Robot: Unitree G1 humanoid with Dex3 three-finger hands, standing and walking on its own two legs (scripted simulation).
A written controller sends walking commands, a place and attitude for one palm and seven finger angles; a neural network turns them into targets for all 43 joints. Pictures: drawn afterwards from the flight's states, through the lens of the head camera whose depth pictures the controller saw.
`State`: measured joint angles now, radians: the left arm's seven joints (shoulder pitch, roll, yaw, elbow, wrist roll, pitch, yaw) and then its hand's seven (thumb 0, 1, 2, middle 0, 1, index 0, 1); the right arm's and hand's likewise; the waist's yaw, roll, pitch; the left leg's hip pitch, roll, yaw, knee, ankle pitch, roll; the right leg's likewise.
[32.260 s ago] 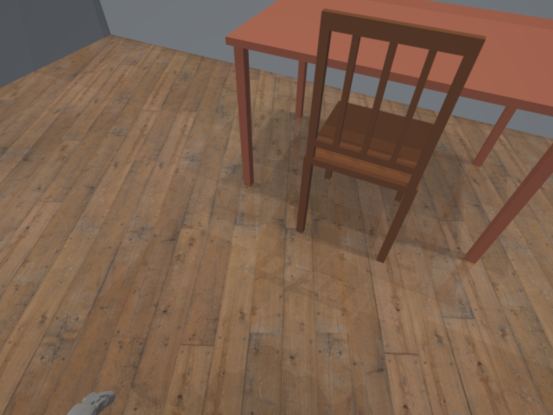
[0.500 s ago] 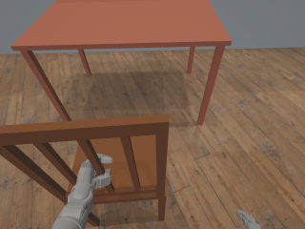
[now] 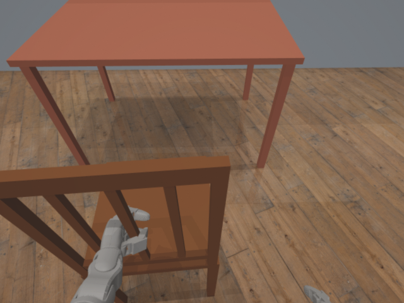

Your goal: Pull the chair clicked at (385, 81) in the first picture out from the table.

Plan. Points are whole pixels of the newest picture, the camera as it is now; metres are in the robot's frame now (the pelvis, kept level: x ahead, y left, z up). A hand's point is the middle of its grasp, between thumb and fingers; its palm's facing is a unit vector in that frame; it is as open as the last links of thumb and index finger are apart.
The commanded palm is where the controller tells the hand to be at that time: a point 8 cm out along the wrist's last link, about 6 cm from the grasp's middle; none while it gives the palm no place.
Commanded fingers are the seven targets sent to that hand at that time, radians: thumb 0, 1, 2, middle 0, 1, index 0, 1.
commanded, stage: open the thumb and straighten the fingers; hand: left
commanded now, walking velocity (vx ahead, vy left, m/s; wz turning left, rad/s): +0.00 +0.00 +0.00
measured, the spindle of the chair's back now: (132, 230) +0.29 +0.17 -0.05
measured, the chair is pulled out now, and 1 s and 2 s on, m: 0.56 0.56 0.56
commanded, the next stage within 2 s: draw the fingers out of the gap in 0.64 s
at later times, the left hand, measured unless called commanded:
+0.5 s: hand (139, 237) +0.28 +0.15 -0.07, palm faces +0.09 -0.98 -0.19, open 15.7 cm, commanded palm +0.25 +0.20 -0.04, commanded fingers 0.00 -0.55 0.20 0.00 0.00 0.00 0.00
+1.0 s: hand (133, 259) +0.23 +0.16 -0.07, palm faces +0.10 -0.97 -0.21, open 17.4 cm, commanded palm +0.20 +0.20 -0.05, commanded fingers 0.00 -0.55 0.20 0.00 0.00 0.00 0.00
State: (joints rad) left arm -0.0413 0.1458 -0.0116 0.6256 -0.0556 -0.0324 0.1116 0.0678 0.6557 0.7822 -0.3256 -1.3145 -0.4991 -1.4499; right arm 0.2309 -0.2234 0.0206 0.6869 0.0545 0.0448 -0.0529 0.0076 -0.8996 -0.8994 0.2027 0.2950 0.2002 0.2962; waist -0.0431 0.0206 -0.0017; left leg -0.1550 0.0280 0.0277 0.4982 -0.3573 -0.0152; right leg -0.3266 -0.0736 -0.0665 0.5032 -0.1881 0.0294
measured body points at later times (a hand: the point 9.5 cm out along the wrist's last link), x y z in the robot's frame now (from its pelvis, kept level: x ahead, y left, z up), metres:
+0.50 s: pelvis +0.00 -0.01 -0.03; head +0.04 -0.02 +0.42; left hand +0.27 +0.20 -0.05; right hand +0.15 -0.26 -0.13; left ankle -0.06 +0.13 -0.73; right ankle +0.04 -0.14 -0.73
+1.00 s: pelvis +0.00 -0.01 -0.03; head +0.04 -0.02 +0.41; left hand +0.22 +0.21 -0.06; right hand +0.15 -0.27 -0.13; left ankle -0.06 +0.13 -0.73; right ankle +0.04 -0.14 -0.73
